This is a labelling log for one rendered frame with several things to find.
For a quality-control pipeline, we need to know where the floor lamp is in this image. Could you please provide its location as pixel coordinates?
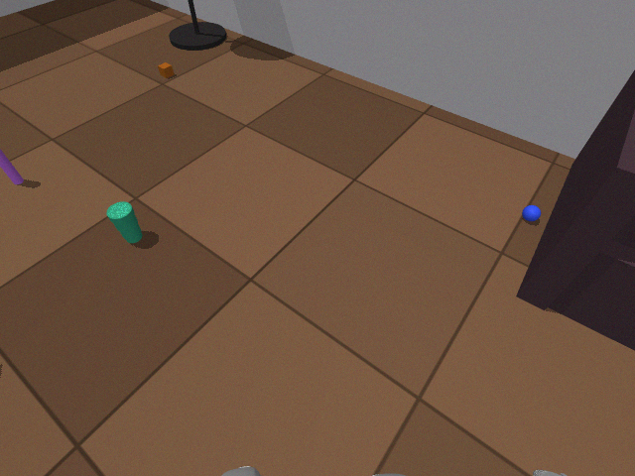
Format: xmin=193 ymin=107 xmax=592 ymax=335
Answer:
xmin=169 ymin=0 xmax=226 ymax=51

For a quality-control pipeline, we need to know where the armchair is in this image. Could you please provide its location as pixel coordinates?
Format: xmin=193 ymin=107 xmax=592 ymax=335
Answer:
xmin=516 ymin=70 xmax=635 ymax=350

